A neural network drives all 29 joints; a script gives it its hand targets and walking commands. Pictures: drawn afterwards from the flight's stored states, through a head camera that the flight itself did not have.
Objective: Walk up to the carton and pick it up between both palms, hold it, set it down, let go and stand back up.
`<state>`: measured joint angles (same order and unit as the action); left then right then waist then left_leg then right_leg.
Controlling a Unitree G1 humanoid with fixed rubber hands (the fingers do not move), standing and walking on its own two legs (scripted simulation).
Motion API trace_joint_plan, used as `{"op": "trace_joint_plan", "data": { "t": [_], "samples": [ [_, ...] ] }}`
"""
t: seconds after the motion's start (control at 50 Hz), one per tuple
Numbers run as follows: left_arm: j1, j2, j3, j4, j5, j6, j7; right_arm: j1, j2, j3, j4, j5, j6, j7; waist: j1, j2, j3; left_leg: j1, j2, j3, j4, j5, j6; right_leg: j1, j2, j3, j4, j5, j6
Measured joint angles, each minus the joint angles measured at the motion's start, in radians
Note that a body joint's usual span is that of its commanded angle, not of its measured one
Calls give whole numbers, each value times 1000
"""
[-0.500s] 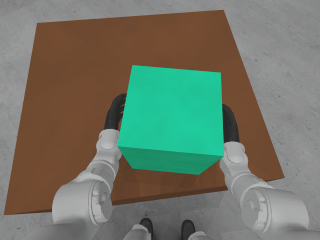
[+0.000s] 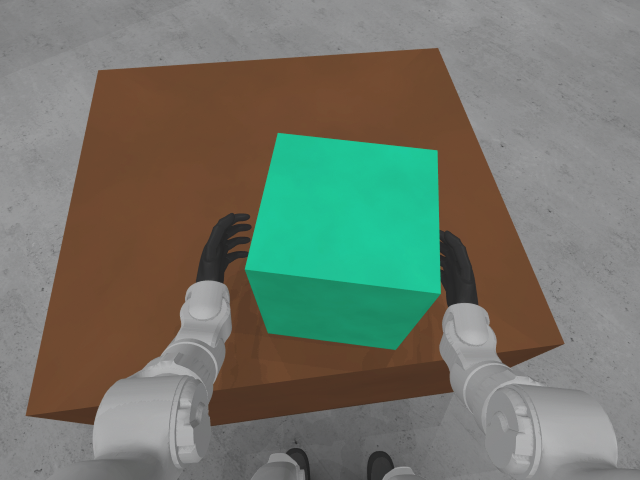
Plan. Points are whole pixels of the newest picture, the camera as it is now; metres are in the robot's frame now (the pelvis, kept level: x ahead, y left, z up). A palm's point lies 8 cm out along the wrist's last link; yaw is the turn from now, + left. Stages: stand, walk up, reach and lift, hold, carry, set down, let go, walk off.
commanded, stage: set down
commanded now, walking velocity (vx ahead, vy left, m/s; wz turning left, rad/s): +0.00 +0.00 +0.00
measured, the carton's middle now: (342, 252) +0.43 +0.01 -0.06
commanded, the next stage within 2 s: none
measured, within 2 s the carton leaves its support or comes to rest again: neither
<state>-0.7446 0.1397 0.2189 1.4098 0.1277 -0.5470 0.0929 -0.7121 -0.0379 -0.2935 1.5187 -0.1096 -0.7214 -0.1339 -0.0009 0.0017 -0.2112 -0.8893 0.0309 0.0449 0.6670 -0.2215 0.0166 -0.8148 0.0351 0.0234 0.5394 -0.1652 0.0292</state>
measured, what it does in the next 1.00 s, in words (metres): stands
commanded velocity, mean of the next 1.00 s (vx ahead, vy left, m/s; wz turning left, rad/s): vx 0.00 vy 0.00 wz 0.00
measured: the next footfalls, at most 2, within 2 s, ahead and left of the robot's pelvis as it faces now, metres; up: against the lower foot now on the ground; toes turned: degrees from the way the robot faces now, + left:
none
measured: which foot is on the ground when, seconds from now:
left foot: down 0.00-1.00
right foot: down 0.00-1.00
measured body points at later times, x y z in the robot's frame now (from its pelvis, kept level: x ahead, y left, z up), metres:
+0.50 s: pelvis +0.00 +0.00 +0.00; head +0.11 +0.03 +0.43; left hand +0.35 +0.20 -0.06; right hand +0.33 -0.16 -0.06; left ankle +0.04 +0.08 -0.71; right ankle +0.04 -0.15 -0.71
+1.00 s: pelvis -0.01 +0.00 +0.01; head +0.05 +0.03 +0.45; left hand +0.27 +0.21 -0.05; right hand +0.26 -0.17 -0.04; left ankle +0.04 +0.08 -0.71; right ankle +0.04 -0.15 -0.71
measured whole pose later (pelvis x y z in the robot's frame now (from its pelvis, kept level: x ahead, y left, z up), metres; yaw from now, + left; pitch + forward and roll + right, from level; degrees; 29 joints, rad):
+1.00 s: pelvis -0.01 +0.00 +0.01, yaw +1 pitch +13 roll -3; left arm -0.18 0.15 0.07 0.98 0.04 -0.60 0.01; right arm -0.22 -0.04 -0.09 1.17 0.04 -0.74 -0.08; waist 0.00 0.00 -0.13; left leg -0.67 0.03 0.04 0.67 -0.24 0.02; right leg -0.60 0.04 0.02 0.55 -0.19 0.03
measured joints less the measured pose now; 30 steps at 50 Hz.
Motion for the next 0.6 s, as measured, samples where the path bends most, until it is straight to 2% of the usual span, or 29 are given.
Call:
{"op": "trace_joint_plan", "data": {
  "t": [0.22, 0.6],
  "samples": [
    [66, 19, -62, -4, -65, -41, -12, 80, 0, 42, -16, 24, 1, 11, 0, 0, 0, 0, 0, 0, 6, 0, 0, 0, 0, 0, 6, 0, 1],
    [282, 19, -71, -218, -66, -85, -56, 250, 0, 125, -153, 92, -64, 24, 0, 2, 0, 1, 0, -1, 7, 0, 0, 2, 0, 0, 6, -1, 3]
  ]
}}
